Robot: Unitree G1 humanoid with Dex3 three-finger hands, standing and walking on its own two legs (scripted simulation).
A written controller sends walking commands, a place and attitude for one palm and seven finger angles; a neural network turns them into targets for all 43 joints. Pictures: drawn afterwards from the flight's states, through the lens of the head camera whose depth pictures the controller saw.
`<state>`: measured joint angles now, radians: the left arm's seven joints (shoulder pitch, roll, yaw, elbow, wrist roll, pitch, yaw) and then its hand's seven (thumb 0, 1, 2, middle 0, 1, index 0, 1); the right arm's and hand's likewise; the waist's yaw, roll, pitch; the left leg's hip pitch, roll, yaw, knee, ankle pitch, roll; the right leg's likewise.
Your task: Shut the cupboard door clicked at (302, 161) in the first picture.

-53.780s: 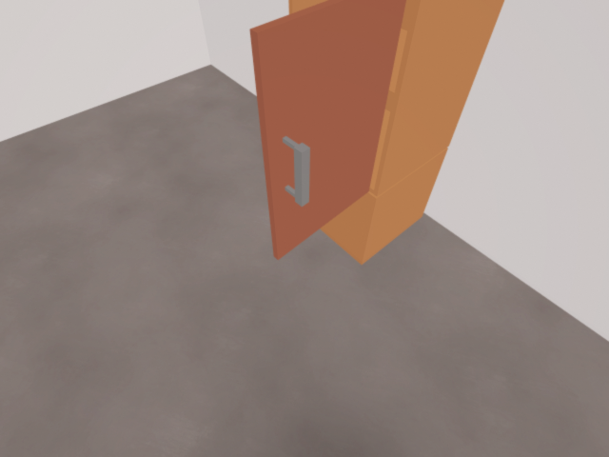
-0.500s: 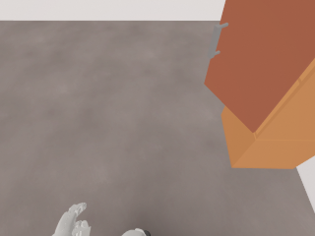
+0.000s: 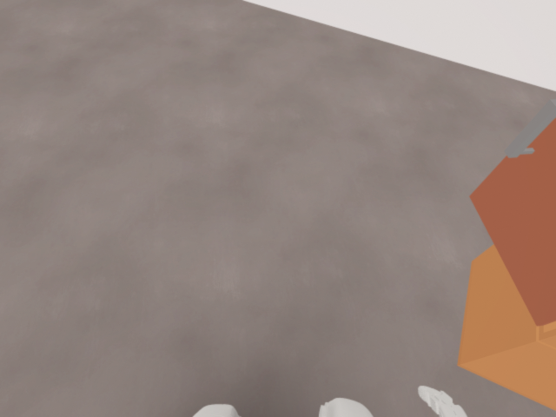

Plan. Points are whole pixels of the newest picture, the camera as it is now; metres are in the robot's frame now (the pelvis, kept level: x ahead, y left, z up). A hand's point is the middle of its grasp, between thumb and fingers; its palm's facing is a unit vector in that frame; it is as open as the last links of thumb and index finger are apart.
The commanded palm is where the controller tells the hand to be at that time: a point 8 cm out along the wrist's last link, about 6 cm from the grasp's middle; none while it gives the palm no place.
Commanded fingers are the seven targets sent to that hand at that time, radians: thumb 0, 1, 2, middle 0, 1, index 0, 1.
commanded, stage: walk to a spot facing it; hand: left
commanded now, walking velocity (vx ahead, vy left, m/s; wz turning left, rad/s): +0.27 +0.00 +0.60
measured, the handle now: (540, 130) +0.70 -0.52 -0.03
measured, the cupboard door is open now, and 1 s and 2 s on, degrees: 31 31 31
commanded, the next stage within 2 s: turn to face it in 1.10 s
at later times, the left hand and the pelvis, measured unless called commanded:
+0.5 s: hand out of the picture +0.09 +0.15 -0.14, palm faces +0.33 -0.91 -0.24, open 7.4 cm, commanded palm none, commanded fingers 0.00 0.90 0.90 -0.20 -0.30 -0.20 -0.30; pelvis +0.12 -0.03 +0.01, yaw +19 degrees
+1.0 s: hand (101, 302) +0.28 +0.33 -0.15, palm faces +0.57 -0.80 -0.19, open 7.4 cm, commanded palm none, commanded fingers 0.00 0.90 0.90 -0.20 -0.30 -0.20 -0.30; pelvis +0.29 +0.10 +0.01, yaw +35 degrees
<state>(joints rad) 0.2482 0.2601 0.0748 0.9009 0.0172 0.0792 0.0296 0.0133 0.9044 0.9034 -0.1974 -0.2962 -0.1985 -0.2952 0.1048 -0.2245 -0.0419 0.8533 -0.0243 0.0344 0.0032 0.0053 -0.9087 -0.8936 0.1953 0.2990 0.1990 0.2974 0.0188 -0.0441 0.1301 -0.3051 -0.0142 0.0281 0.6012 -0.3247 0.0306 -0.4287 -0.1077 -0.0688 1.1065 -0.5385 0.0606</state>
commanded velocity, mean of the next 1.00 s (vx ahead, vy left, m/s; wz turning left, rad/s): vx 0.30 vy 0.00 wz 0.57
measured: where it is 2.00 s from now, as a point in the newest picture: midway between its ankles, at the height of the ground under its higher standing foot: (225, 305)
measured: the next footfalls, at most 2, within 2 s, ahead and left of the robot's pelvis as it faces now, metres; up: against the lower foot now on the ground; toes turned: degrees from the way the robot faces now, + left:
right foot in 0.26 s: +0.11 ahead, -0.15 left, +0.00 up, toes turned +3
left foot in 0.70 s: +0.27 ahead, +0.14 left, +0.00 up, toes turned +34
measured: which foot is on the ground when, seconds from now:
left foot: down 0.00-0.26, up 0.28-0.68, down 0.70-1.00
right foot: up 0.00-0.24, down 0.26-0.70, up 0.72-1.00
